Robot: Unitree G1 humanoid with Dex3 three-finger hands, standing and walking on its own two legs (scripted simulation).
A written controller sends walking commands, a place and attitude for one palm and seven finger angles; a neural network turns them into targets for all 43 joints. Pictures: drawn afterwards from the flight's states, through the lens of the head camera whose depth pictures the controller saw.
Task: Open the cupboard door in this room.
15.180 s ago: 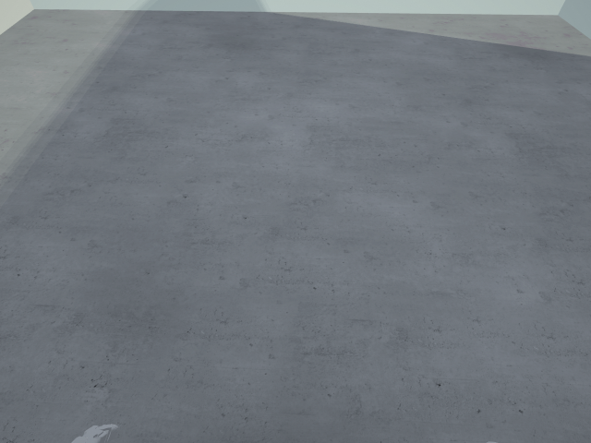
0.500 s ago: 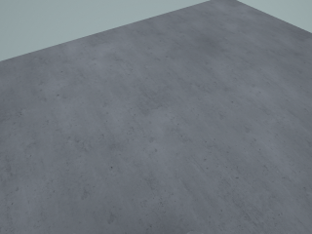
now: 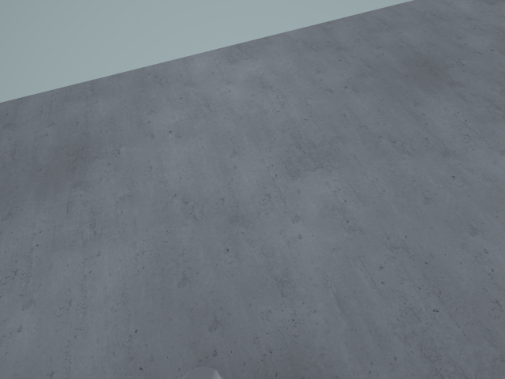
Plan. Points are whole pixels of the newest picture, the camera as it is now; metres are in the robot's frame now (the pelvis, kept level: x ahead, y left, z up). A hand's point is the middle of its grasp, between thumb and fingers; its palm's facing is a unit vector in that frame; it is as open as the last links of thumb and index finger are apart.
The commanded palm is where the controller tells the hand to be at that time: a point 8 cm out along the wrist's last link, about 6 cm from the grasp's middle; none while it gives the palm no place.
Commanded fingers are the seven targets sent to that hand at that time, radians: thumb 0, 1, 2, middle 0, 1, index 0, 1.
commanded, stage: turn or walk to find it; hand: left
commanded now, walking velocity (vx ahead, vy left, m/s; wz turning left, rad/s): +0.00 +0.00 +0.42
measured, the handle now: out of the picture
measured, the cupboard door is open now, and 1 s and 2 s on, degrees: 0 0 0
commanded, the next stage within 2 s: none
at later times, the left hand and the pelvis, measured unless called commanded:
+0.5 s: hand out of the picture +0.03 +0.23 -0.16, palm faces +0.24 -0.93 -0.27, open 7.4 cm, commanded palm none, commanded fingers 0.00 0.90 0.90 -0.20 -0.30 -0.20 -0.30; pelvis -0.02 +0.01 -0.01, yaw +12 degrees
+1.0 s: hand out of the picture -0.11 +0.18 -0.17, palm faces +0.48 -0.84 -0.26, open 7.4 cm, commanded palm none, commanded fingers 0.00 0.90 0.90 -0.20 -0.30 -0.20 -0.30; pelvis -0.04 -0.01 +0.00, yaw +26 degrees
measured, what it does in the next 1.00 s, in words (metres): steps on the spot, turning left: left foot, then right foot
